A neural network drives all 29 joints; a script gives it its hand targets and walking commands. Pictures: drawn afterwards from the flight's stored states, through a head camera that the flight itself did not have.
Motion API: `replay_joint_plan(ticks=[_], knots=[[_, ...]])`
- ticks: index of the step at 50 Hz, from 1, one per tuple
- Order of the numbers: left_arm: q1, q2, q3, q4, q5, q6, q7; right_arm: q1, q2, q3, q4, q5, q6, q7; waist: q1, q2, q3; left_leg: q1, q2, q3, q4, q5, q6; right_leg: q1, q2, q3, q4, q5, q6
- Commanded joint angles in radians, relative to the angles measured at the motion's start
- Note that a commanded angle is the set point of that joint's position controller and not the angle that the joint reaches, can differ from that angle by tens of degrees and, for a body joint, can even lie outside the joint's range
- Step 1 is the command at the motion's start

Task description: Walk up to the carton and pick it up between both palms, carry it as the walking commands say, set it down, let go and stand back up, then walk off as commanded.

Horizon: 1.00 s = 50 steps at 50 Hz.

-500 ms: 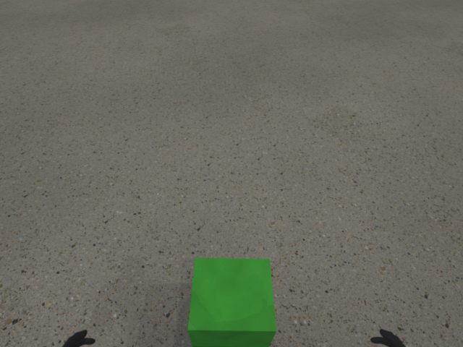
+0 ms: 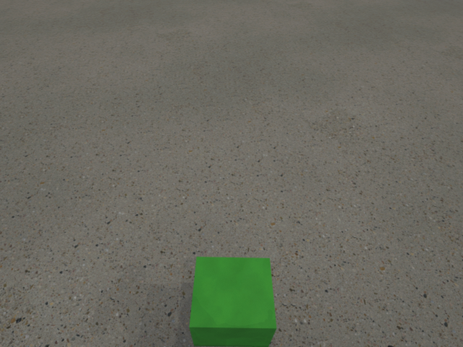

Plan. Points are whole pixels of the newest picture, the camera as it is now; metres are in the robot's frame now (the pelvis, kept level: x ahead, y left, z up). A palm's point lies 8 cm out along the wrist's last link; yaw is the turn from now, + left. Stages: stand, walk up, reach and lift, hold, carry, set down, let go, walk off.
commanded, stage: stand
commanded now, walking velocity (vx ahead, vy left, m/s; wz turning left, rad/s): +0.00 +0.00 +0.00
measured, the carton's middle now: (232, 301) +0.46 -0.01 -0.66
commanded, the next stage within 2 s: walk off in 0.70 s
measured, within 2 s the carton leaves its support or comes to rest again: neither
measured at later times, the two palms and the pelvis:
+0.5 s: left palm out of the picture +0.08 +0.31 -0.10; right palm out of the picture +0.09 -0.31 -0.10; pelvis -0.01 +0.00 +0.00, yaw +0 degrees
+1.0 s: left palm out of the picture +0.06 +0.30 -0.11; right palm out of the picture +0.08 -0.30 -0.11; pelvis -0.01 +0.00 +0.00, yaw +0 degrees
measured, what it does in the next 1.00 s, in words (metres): stands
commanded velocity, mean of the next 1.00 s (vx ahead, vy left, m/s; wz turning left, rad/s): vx -0.04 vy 0.00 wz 0.00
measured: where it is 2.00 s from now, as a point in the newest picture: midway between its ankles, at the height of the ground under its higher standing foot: outside the picture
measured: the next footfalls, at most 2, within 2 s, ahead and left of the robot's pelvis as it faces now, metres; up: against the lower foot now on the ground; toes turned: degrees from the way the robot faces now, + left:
left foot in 1.72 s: -0.23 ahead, +0.14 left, +0.00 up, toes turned -2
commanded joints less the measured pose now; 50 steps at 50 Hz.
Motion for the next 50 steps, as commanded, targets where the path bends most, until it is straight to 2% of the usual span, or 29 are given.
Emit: replay_joint_plan(ticks=[1,44,47,50], knots=[[-0.034,0.164,0.032,-0.037,-0.001,-0.012,0.003,-0.042,-0.168,-0.031,-0.038,0.001,-0.012,-0.003,0.000,0.004,-0.009,-0.017,0.115,-0.100,-0.065,0.145,0.000,-0.016,-0.100,0.085,-0.057,0.141,-0.015],[-0.068,0.185,0.019,0.066,-0.010,-0.016,0.000,-0.057,-0.188,-0.020,0.049,0.010,-0.015,0.000,0.001,0.006,-0.011,-0.008,0.127,-0.113,-0.087,0.159,0.015,0.002,-0.115,0.086,-0.079,0.151,-0.025],[-0.033,0.103,-0.002,0.106,-0.018,-0.006,-0.005,-0.020,-0.110,0.003,0.084,0.022,0.000,0.004,0.004,0.005,-0.015,-0.003,0.144,-0.110,-0.071,0.253,-0.003,-0.002,-0.136,0.082,-0.069,0.238,-0.002],[0.001,0.126,0.004,0.117,-0.015,0.015,0.003,0.008,-0.124,0.000,0.085,0.019,0.032,0.000,0.003,-0.004,-0.011,-0.006,0.144,-0.092,-0.031,0.315,-0.009,-0.025,-0.139,0.080,-0.023,0.335,0.013]])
